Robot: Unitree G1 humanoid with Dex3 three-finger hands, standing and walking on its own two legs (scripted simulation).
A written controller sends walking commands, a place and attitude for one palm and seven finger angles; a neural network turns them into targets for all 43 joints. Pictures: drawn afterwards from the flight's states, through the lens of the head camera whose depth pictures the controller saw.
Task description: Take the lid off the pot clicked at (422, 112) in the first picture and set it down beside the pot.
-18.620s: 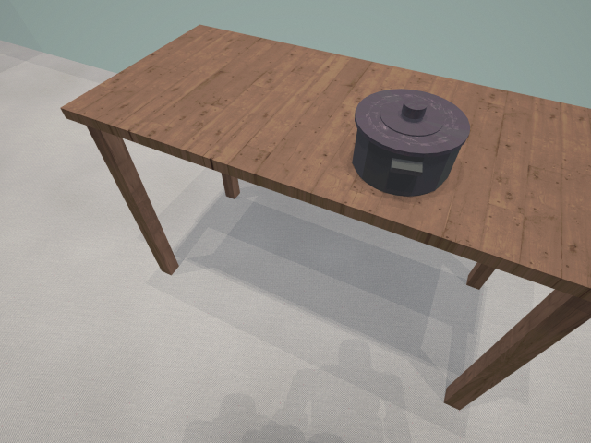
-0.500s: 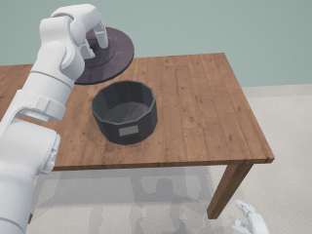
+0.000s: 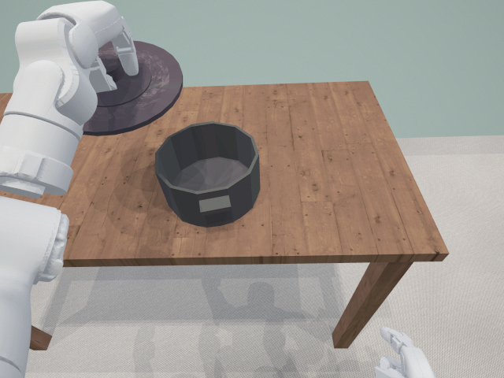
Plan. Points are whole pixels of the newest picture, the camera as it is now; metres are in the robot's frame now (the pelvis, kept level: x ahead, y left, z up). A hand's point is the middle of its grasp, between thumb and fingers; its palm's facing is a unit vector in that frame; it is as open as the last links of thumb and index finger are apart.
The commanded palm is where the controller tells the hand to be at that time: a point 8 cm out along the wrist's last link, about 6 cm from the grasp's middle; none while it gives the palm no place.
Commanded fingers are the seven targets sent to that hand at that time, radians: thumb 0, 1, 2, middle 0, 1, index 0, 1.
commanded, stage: move the lid sideways beside the pot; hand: left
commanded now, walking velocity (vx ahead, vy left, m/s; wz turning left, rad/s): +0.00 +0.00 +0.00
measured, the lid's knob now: (107, 69) +0.48 +0.22 +0.26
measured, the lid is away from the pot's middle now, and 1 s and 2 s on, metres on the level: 0.12 0.22 0.23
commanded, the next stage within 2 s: lower the lid onto the table in 1.18 s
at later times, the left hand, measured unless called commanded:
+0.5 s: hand (68, 68) +0.45 +0.26 +0.28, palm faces -0.14 -0.04 -0.99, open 6.4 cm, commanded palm +0.42 +0.27 +0.35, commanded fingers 0.00 0.74 0.92 -0.88 -0.99 -0.97 -1.01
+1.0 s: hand (31, 74) +0.44 +0.31 +0.28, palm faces -0.16 -0.03 -0.99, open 6.4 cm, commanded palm +0.42 +0.31 +0.35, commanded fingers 0.00 0.74 0.92 -0.88 -0.99 -0.97 -1.01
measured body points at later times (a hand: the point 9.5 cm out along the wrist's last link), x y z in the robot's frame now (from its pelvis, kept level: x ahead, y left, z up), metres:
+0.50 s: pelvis +0.00 +0.00 +0.00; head +0.03 -0.02 +0.45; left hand +0.46 +0.26 +0.33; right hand +0.13 -0.26 -0.12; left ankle +0.04 +0.08 -0.74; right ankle -0.01 -0.14 -0.74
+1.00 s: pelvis +0.00 +0.00 +0.00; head +0.04 -0.02 +0.45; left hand +0.44 +0.30 +0.33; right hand +0.14 -0.26 -0.12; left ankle +0.04 +0.08 -0.74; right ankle -0.01 -0.14 -0.74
